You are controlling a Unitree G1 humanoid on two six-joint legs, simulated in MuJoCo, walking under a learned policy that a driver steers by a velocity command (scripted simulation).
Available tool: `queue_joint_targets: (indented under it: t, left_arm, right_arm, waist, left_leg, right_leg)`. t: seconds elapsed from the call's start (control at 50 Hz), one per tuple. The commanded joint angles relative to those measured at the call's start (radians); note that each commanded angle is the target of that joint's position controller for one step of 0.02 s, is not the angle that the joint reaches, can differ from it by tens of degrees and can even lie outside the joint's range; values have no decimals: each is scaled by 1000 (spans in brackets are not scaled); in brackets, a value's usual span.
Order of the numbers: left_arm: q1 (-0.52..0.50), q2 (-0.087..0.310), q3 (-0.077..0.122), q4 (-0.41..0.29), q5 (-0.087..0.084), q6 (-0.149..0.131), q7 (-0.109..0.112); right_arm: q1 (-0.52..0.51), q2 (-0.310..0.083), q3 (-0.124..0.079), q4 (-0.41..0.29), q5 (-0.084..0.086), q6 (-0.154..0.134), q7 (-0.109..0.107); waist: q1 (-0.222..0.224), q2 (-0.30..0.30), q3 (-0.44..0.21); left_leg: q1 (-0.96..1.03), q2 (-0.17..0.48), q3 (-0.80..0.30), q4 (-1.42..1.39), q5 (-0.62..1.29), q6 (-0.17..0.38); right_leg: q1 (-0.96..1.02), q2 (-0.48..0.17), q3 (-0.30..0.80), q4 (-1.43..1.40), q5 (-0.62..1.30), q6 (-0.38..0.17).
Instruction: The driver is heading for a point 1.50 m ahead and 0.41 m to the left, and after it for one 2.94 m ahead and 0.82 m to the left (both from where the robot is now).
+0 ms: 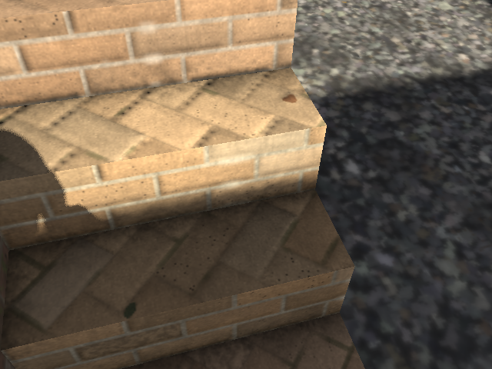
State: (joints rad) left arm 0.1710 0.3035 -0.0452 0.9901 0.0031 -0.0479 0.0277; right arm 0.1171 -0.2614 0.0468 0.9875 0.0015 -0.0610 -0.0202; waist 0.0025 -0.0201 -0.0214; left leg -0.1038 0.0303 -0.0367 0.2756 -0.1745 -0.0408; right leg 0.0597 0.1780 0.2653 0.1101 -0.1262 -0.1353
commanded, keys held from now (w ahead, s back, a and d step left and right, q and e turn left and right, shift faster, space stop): w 1.00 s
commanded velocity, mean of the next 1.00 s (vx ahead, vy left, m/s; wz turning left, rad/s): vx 0.50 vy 0.00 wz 0.00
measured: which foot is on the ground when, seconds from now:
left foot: down 0.00-1.00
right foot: down 0.00-1.00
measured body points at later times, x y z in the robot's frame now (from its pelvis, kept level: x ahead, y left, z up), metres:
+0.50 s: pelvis +0.00 +0.00 +0.00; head +0.00 +0.01 +0.45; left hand +0.10 +0.27 -0.13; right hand +0.12 -0.26 -0.12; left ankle -0.02 +0.15 -0.75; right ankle -0.07 -0.05 -0.75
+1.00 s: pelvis +0.00 +0.00 +0.00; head +0.00 +0.01 +0.45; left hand +0.10 +0.27 -0.13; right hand +0.12 -0.26 -0.12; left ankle -0.02 +0.15 -0.75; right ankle -0.07 -0.05 -0.75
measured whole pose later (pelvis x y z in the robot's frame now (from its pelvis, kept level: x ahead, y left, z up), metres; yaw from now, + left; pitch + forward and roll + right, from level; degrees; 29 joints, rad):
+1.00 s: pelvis +0.00 +0.00 +0.00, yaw +0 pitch +0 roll +0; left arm 0.17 0.31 -0.05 0.99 0.00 -0.05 0.03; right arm 0.12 -0.26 0.05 0.99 0.00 -0.06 -0.02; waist 0.00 -0.02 -0.02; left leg -0.10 0.03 -0.03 0.27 -0.17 -0.04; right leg 0.06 0.17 0.26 0.11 -0.13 -0.13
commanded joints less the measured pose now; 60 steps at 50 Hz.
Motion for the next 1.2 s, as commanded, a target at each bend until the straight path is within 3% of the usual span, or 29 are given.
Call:
queue_joint_targets:
  t: [0.02, 1.2]
  left_arm:
    - [-19, 126, 24, -44, 0, -10, 3]
    - [-22, 129, 24, -41, 0, -10, 2]
  right_arm:
    - [-41, -122, -23, -51, 1, -12, -3]
    - [-39, -125, -22, -50, 1, -13, -3]
  waist:
    - [0, 21, -23]
    - [0, 21, -24]
  left_leg:
    - [37, 69, -46, 7, 183, 28]
    - [42, 72, -41, 1, 190, 27]
  right_leg:
    - [-32, -223, 82, 60, 450, 83]
    - [-30, -225, 77, 60, 453, 82]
